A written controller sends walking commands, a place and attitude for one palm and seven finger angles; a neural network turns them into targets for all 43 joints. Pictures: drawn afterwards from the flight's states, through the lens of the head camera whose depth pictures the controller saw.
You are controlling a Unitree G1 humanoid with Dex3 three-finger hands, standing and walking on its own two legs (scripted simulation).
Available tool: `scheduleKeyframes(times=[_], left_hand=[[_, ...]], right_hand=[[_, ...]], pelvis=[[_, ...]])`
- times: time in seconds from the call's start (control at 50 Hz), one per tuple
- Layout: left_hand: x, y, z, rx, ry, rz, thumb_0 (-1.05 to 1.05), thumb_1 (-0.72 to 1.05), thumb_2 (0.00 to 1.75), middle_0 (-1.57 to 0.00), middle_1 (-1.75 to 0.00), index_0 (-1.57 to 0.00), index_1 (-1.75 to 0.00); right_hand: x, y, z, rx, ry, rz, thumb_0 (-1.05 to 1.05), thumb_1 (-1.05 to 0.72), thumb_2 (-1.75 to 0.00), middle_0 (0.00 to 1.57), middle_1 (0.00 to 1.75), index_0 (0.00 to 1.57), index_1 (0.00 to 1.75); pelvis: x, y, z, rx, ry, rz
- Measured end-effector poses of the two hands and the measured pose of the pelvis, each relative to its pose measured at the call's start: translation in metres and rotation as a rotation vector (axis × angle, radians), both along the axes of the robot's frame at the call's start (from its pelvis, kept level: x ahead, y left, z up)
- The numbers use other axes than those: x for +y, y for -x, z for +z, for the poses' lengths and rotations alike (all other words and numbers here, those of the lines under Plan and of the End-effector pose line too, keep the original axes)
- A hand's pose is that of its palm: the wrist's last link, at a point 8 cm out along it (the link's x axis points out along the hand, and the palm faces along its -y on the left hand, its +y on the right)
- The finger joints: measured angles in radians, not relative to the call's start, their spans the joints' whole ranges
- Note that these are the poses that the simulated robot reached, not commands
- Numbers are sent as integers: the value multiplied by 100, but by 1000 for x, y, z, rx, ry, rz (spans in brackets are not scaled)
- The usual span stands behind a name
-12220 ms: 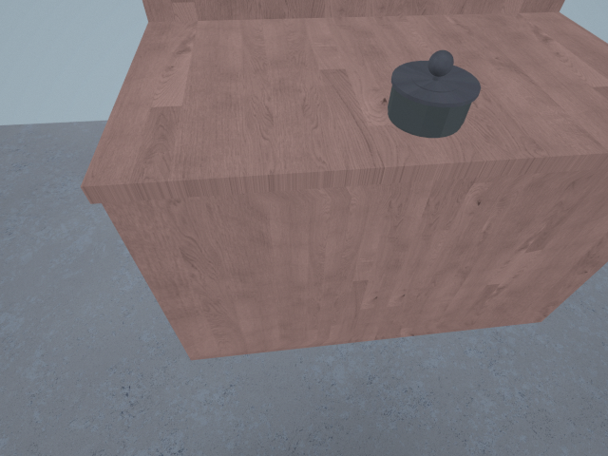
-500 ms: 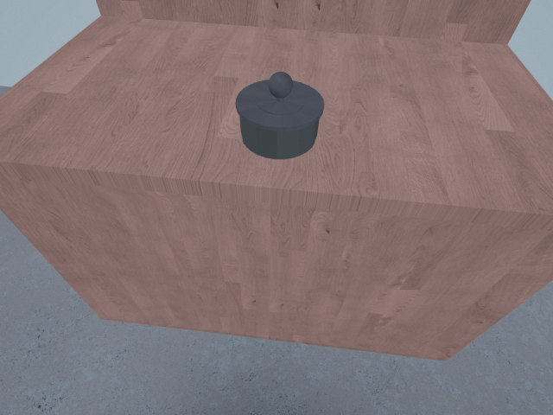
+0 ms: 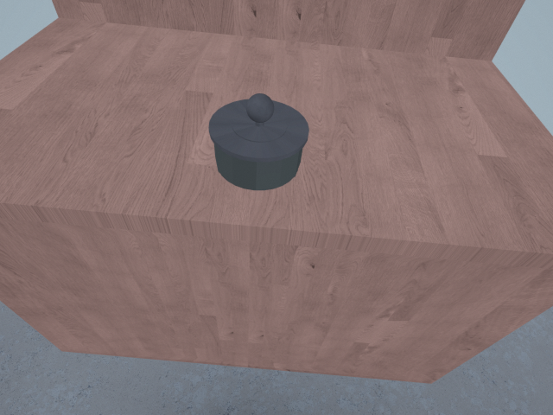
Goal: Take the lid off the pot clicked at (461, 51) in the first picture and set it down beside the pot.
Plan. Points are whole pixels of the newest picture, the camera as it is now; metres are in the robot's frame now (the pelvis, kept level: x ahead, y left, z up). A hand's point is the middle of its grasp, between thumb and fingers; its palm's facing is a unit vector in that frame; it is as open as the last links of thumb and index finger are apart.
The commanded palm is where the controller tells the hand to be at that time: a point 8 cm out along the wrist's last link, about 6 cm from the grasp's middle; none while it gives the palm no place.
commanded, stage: shuffle to correct the standing spot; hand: left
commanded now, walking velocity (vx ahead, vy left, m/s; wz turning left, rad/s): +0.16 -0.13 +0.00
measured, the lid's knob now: (260, 108) +0.52 +0.07 +0.18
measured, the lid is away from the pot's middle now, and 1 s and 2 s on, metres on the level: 0.00 0.00 0.00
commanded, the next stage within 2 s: come to a stop and stand still in 0.14 s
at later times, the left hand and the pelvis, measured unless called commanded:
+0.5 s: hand (235, 343) +0.27 +0.08 -0.16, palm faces -0.03 -0.98 -0.21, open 7.4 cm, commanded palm none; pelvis +0.12 -0.08 -0.01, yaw +2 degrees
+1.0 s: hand out of the picture +0.06 +0.22 -0.16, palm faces +0.12 -0.97 -0.21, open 7.4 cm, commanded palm none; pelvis +0.04 +0.00 +0.02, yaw +3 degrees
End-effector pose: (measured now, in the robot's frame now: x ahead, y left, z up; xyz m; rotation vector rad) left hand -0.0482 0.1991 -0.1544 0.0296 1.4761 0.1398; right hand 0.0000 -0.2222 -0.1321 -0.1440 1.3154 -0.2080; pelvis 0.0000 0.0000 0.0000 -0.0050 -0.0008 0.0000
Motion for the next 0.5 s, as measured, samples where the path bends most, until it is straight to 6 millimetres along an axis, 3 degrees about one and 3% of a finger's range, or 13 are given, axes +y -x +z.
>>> scheduleKeyframes(times=[0.06, 0.18, 0.24, 0.32, 0.4, 0.44, 0.5], left_hand=[[8, -41, 7, -31, -16, -36, 1, 91, 90, -20, -30, -20, -30], [27, -135, 24, -164, -89, -65, 3, 94, 90, -20, -30, -20, -30], [20, -183, 30, -217, -103, -99, 2, 93, 90, -20, -30, -19, -30], [-8, -249, 31, -274, -99, -159, 2, 92, 90, -20, -30, -19, -30], [-41, -305, 21, -381, -112, -181, 1, 91, 90, -20, -30, -19, -30], [-54, -316, 20, -406, -117, -178, 1, 91, 90, -20, -30, -20, -30], [-66, -314, 20, -397, -110, -172, 1, 91, 90, -20, -30, -20, -30]], right_hand=[[6, -3, 7, 5, -2, -19, 0, -91, -90, 20, 30, 20, 30], [11, 15, 18, 165, -39, -38, 0, -91, -90, 20, 30, 20, 30], [7, 21, 20, 246, -57, -57, 0, -91, -90, 20, 30, 20, 30], [-9, 21, 18, 331, -74, -89, 0, -91, -90, 20, 30, 20, 30], [-41, 3, -2, 390, -92, -105, 0, -90, -90, 21, 30, 20, 30], [-61, -17, -12, 379, -71, -102, 0, -90, -90, 21, 30, 20, 30], [-90, -62, -20, 291, -19, -81, 0, -91, -90, 20, 30, 20, 30]], pelvis=[[0, -14, 7, 10, 13, 0], [-14, -44, 17, 41, 12, 6], [-24, -61, 18, 49, 11, 5], [-42, -88, 12, 50, 5, 7], [-68, -122, -9, 36, -29, 38], [-74, -127, -13, 17, -18, 42], [-77, -125, -10, 0, -20, 39]])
